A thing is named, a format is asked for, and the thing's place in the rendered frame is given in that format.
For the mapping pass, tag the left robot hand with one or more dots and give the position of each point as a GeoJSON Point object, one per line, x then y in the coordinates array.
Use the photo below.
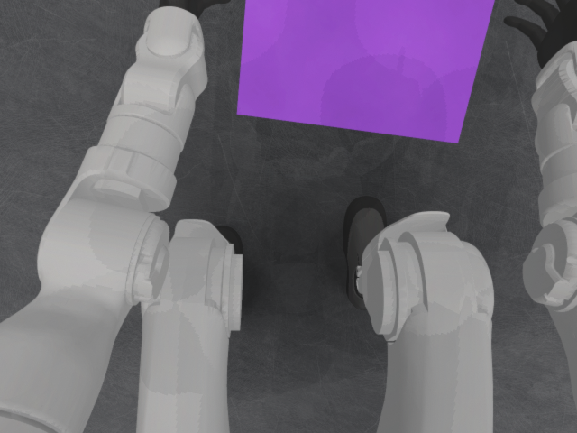
{"type": "Point", "coordinates": [196, 7]}

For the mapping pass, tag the right robot hand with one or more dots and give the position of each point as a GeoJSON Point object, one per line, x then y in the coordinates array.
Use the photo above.
{"type": "Point", "coordinates": [561, 26]}

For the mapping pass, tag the robot right shin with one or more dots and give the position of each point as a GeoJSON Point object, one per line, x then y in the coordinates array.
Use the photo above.
{"type": "Point", "coordinates": [429, 221]}

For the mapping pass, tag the right robot upper arm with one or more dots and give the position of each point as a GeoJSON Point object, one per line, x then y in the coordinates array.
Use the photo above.
{"type": "Point", "coordinates": [550, 278]}

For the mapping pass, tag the robot left forearm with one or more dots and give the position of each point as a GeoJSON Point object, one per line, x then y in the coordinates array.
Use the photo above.
{"type": "Point", "coordinates": [134, 163]}

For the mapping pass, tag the robot right forearm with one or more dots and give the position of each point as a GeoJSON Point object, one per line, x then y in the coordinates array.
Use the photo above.
{"type": "Point", "coordinates": [555, 106]}

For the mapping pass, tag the robot left foot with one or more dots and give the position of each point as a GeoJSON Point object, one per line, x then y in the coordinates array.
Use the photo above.
{"type": "Point", "coordinates": [232, 237]}

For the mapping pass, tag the carton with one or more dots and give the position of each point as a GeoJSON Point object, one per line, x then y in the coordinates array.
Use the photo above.
{"type": "Point", "coordinates": [400, 67]}

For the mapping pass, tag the left robot upper arm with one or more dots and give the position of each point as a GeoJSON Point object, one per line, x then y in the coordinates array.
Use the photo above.
{"type": "Point", "coordinates": [98, 261]}

